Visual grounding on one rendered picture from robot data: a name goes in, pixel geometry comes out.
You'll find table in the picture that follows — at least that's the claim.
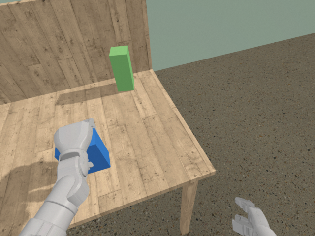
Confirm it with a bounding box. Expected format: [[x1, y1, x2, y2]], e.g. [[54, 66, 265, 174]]
[[0, 0, 216, 236]]

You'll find right robot forearm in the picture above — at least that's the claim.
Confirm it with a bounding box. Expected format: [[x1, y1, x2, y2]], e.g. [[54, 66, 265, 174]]
[[252, 226, 277, 236]]

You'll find sponge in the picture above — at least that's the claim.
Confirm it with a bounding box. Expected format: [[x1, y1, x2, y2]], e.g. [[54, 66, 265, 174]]
[[55, 128, 111, 174]]

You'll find robot left hand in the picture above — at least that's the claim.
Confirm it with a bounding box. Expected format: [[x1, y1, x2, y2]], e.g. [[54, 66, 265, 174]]
[[54, 118, 97, 170]]

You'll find left robot forearm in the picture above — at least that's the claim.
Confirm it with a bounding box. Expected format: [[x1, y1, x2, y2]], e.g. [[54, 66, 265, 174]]
[[18, 149, 89, 236]]

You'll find robot right hand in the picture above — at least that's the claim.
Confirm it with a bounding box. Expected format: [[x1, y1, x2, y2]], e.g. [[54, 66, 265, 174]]
[[232, 197, 270, 236]]

